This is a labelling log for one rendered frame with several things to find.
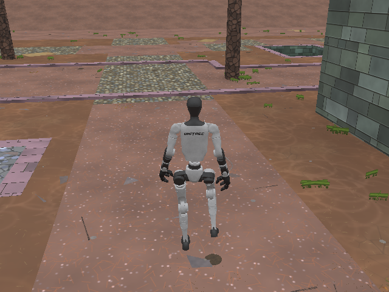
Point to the left robot thigh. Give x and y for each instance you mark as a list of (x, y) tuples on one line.
[(179, 179)]

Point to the right robot foot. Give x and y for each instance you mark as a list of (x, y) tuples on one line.
[(214, 232)]

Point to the left robot forearm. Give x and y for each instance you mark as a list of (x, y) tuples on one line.
[(165, 162)]

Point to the robot right upper arm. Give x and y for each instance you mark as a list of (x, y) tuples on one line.
[(216, 139)]

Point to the robot left upper arm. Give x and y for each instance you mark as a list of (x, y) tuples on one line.
[(172, 137)]

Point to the robot right hand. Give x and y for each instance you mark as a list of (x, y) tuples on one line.
[(226, 182)]

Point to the right robot forearm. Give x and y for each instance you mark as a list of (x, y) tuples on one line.
[(223, 165)]

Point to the robot left hand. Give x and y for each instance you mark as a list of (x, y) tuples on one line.
[(161, 174)]

